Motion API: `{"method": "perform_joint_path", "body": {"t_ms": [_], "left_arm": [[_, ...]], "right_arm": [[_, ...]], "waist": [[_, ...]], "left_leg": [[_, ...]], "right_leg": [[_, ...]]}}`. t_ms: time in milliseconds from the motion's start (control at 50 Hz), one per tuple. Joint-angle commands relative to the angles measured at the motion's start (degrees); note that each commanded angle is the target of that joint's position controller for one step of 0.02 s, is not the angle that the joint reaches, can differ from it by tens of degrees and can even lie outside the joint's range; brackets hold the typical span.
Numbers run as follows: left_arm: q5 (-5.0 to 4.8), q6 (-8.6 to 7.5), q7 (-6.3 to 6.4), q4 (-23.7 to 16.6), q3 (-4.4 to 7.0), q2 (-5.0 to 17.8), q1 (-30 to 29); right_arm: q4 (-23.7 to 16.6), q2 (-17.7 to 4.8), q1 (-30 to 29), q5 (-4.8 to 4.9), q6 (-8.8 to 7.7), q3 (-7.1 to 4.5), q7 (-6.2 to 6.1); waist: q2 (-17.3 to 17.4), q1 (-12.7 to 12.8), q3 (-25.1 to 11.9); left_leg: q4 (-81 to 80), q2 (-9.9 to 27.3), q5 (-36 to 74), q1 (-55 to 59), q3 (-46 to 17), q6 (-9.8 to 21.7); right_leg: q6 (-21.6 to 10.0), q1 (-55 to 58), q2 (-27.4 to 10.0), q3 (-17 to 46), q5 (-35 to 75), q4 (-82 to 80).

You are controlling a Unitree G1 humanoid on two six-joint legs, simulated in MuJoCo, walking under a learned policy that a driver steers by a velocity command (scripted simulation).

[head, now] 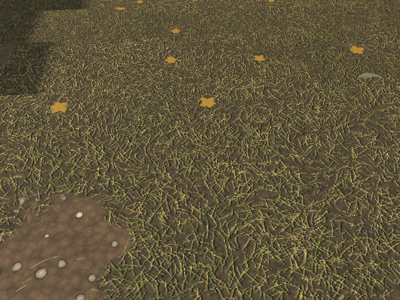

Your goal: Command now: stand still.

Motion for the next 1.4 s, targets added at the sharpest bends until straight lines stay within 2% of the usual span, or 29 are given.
{"method": "perform_joint_path", "body": {"t_ms": [20, 540, 560, 600, 620, 660, 680, 720, 760, 800, 840, 860, 880, 900, 920, 940, 960, 1000, 1040, 1120, 1180, 1220, 1280, 1300, 1320, 1340, 1360, 1380, 1400], "left_arm": [[-0.01, -0.14, 0.16, -0.11, 0.54, 3.97, 3.91], [-0.04, -0.08, 0.31, 0.73, 0.46, 3.02, 5.25], [0.01, -0.03, 0.28, 0.85, 0.4, 2.76, 5.57], [0.14, 0.26, 0.08, 0.18, 0.89, 3.6, 4.93], [0.38, 0.39, -0.19, -0.45, 1.16, 3.72, 4.45], [1.23, 0.1, -1.02, -3.01, 1.05, 2.23, 0.91], [1.9, -0.4, -1.4, -4.56, 0.88, 1.5, -1.03], [1.74, -1.67, -2.04, -7.21, 1.45, 3.02, -3.77], [1.23, -2.92, -2.72, -8.96, 2.05, 4.12, -4.61], [0.49, -3.71, -3.24, -9.91, 2.52, 4.14, -3.91], [-0.04, -3.91, -3.39, -7.44, 3.02, 3.08, 4.9], [-0.04, -4.05, -2.98, -4.79, 4.02, 4.51, 12.47], [0.87, -4.47, -2.12, -3.53, 5.5, 9.6, 20.91], [0.66, -3.72, -2.13, -1.7, 6.36, 13.89, 26.76], [0.78, -3.03, -1.9, -3.11, 5.4, 10.86, 19.75], [0.81, -3.23, -2.11, -5.59, 4.83, 9.26, 13.08], [0.8, -3.71, -2.24, -6.87, 4.46, 8.65, 9.33], [0.56, -4.78, -1.99, -6.88, 3.31, 6.13, 8.37], [0.36, -5.52, -1.64, -5.41, 2.78, 5.79, 11.81], [0.46, -5.87, -1.5, -4.29, 2.04, 5.98, 15.66], [0.44, -6.1, -1.39, -4.29, 1.6, 5.82, 16.13], [0.41, -6.29, -1.13, -3.9, 1.68, 6.58, 16.94], [0.59, -6.58, -0.86, -3.76, 2.03, 8.05, 15.57], [0.74, -6.55, -0.72, -3.84, 2.29, 8.86, 14.69], [0.98, -6.26, -0.64, -3.92, 2.55, 9.54, 13.93], [0.68, -5.93, -0.76, -4.15, 2.72, 10.02, 12.92], [0.25, -5.79, -1.16, -5.33, 2.21, 8.0, 13.7], [-1.62, -5.43, -2.1, -6.08, 1.31, 1.06, 21.28], [-0.36, -5.15, -2.07, -6.82, 2.72, 7.0, 15.14]], "right_arm": [[-0.05, -3.78, 5.0, -0.01, -0.16, -0.5, -0.15], [0.3, -2.87, 6.71, -0.03, -0.36, -0.45, -0.24], [0.47, -2.72, 7.33, -0.12, -0.35, -0.43, -0.22], [0.39, -4.58, 8.18, -0.3, -0.02, -1.33, -0.11], [0.04, -5.72, 8.55, -0.34, 0.26, -1.89, 0.02], [0.32, -7.7, 12.37, -0.15, 0.53, -2.92, 0.16], [0.43, -8.26, 12.96, -0.19, 0.38, -3.34, 0.17], [0.2, -8.31, 13.24, -0.97, -0.45, -3.72, 0.36], [-0.35, -8.62, 12.28, -1.21, -1.48, -4.05, 0.57], [-1.07, -8.94, 10.47, -0.87, -2.29, -4.27, 0.73], [-2.2, -9.26, 6.54, -0.14, -2.66, -4.37, 0.99], [-2.68, -8.57, 5.95, -0.31, -3.18, -4.06, 1.3], [-4.67, -5.38, 4.19, -0.11, -3.77, -3.04, 1.95], [-6.7, -4.3, 5.18, -0.59, -3.99, -3.02, 2.44], [-7.32, -6.39, 2.53, -1.94, -3.63, -3.59, 2.87], [-7.89, -5.28, 0.45, -1.79, -3.84, -3.39, 3.46], [-7.77, -4.35, 0.33, -1.22, -4.18, -3.27, 3.84], [-7.36, -4.6, 1.48, -1.57, -3.49, -3.67, 4.24], [-7.9, -5.22, 0.42, -1.47, -2.53, -4.1, 4.46], [-11.97, -4.88, -10.47, -1.26, -1.68, -3.96, 4.68], [-15.09, -4.01, -18.74, -0.66, -1.78, -3.27, 4.81], [-16.18, -4.34, -21.39, -0.38, -1.82, -3.11, 4.75], [-16.34, -6.3, -19.21, -0.37, -2.22, -3.82, 4.05], [-15.25, -7.32, -15.23, -0.43, -2.51, -4.37, 3.64], [-12.93, -8.56, -8.05, -0.39, -2.89, -5.15, 3.22], [-9.94, -9.73, 0.81, -0.78, -3.31, -5.98, 2.77], [-8.2, -13.93, 9.38, -2.28, -3.57, -7.28, 2.27], [-8.52, -18.02, 10.23, -2.91, -3.38, -8.23, 2.73], [-9.04, -15.72, 4.54, -0.61, -2.77, -7.86, 3.28]], "waist": [[0.22, 0.03, 3.43], [0.27, -0.04, 4.06], [0.32, -0.17, 2.98], [1.87, -0.61, 4.31], [3.94, -1.11, 5.98], [7.78, -3.34, 11.3], [8.82, -3.86, 13.77], [7.36, -3.97, 14.45], [5.73, -3.11, 12.82], [5.67, -1.58, 10.83], [4.38, 3.47, 8.32], [1.02, 6.48, 5.24], [-11.14, 10.2, 1.57], [-19.96, 9.36, -0.73], [-9.87, 5.18, 4.09], [-3.7, 3.03, 7.25], [-1.16, 1.13, 7.33], [-1.67, -0.95, 5.64], [-2.94, -1.27, 4.84], [-3.92, 0.04, 6.34], [-4.75, 1.2, 7.75], [-5.43, 1.54, 7.82], [-5.65, -0.81, 5.51], [-6.0, -2.72, 3.07], [-5.88, -5.63, -0.76], [-4.77, -9.44, -4.99], [-0.23, -11.65, -10.79], [12.3, -6.73, -16.83], [3.73, -6.13, -13.3]], "left_leg": [[-4.89, 6.39, 7.14, -6.45, -5.63, 1.55], [-5.01, 6.42, 8.71, -5.56, -5.55, 1.71], [-5.69, 6.0, 4.25, -5.15, -5.51, 1.92], [-6.23, 5.05, -10.37, -6.33, -6.48, 3.56], [-7.46, 6.01, -19.58, -7.23, -9.1, 5.13], [-13.53, 12.79, -32.7, -5.88, -18.75, 9.38], [-15.42, 16.75, -33.1, -5.92, -22.86, 11.53], [-16.23, 19.37, -26.0, -2.81, -25.07, 13.58], [-14.63, 18.67, -17.01, 1.33, -21.9, 13.07], [-12.42, 16.52, -9.68, -0.28, -17.06, 11.47], [-6.33, 12.46, -3.98, -10.48, -10.38, 8.98], [1.92, 9.26, 2.58, -16.39, -6.59, 7.43], [21.17, 2.49, 1.26, -24.33, 1.4, 4.19], [37.69, -3.0, -14.89, -34.01, 3.39, 3.18], [45.8, 1.77, -12.08, -36.17, -1.35, 4.33], [46.8, 4.11, -5.53, -36.35, -2.34, 4.76], [44.97, 5.6, -0.82, -34.11, -2.58, 4.57], [41.82, 6.54, 2.34, -31.02, -1.42, 3.35], [40.31, 5.87, 3.77, -32.24, 0.51, 2.5], [32.98, 5.09, 7.91, -36.74, 3.6, 1.13], [20.83, 3.35, 12.25, -33.06, 5.88, 1.18], [15.2, 2.13, 13.52, -29.43, 7.16, 2.23], [11.56, -0.16, 11.53, -22.74, 7.58, 5.45], [11.37, -1.56, 9.37, -18.6, 7.66, 6.6], [10.12, -2.89, 7.95, -12.13, 7.42, 7.72], [5.97, -2.39, 9.76, -1.38, 6.59, 8.81], [4.71, 8.81, 0.7, 11.57, -5.7, 11.29], [-2.54, 25.88, -4.46, 24.72, -37.52, 20.97], [-8.67, 22.98, -13.71, 19.18, -40.88, 19.45]], "right_leg": [[-0.91, 2.94, -6.32, 6.8, 5.58, -3.04], [-0.67, 3.1, -6.42, 6.51, 6.46, -2.47], [-0.74, 3.42, -5.86, 6.21, 2.59, -2.59], [-1.48, 0.69, -3.0, 4.14, -9.56, 0.72], [-1.94, -2.81, -1.22, 2.52, -16.41, 3.94], [-1.76, -13.84, 1.04, -1.34, -18.92, 13.1], [-1.82, -17.12, -0.65, -2.3, -15.97, 17.4], [-2.21, -23.04, -3.29, -0.62, -16.07, 22.86], [-2.31, -24.66, -4.5, 0.21, -15.82, 21.6], [-2.37, -17.9, -3.45, -1.14, -12.68, 16.14], [-2.52, 0.85, 0.38, -4.65, -6.17, 7.5], [-2.72, 13.19, 1.48, -3.45, -6.27, 5.17], [-5.53, 21.54, -11.41, 15.33, -19.15, -5.49], [-10.62, 24.28, -22.33, 38.63, -28.31, -14.62], [-10.97, 17.29, -22.54, 37.84, -31.56, -14.51], [-10.32, 11.71, -21.09, 32.16, -27.06, -14.37], [-9.39, 8.66, -18.62, 26.03, -19.01, -15.1], [-7.88, 7.74, -14.78, 17.32, -6.38, -15.41], [-7.65, 10.04, -13.43, 12.45, 6.01, -14.54], [-8.05, 10.99, -12.04, 7.03, 19.82, -14.39], [-7.66, 9.49, -10.75, 4.21, 25.14, -14.7], [-7.61, 10.42, -11.31, 3.37, 28.88, -14.57], [-7.21, 14.76, -12.84, 2.04, 44.34, -9.07], [-6.83, 16.4, -13.02, 1.47, 51.46, -3.85], [-6.46, 17.21, -12.77, 1.02, 54.77, 4.67], [-5.77, 13.45, -11.31, -0.06, 49.6, 16.06], [-5.33, 2.58, -8.53, -1.6, 30.1, 32.87], [-3.35, -17.98, 3.23, -1.38, -19.22, 56.26], [-4.61, -23.68, 0.84, 5.81, -16.26, 59.48]]}}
